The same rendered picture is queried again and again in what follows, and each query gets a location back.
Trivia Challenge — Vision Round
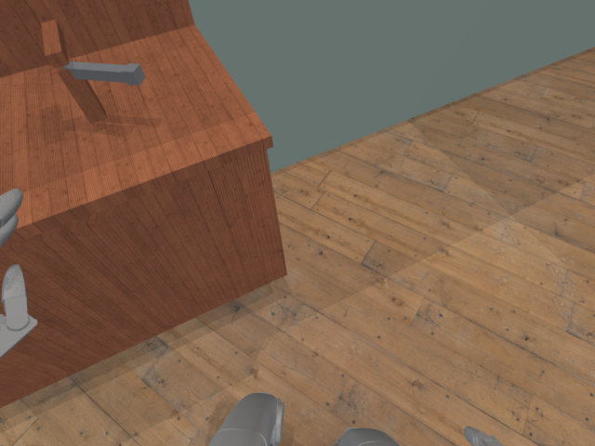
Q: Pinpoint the robot right hand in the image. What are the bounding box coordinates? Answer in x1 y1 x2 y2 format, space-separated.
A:
464 426 504 446

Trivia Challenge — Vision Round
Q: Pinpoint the counter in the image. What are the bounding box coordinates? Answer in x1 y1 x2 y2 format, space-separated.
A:
0 0 287 408

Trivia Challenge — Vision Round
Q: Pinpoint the left robot thigh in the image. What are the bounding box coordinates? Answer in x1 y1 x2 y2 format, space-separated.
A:
208 393 284 446

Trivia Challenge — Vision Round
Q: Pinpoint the tap lever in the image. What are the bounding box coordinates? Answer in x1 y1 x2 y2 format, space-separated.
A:
62 61 146 85

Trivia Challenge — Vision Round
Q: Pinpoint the robot left hand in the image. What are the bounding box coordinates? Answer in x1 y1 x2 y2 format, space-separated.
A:
0 188 37 359

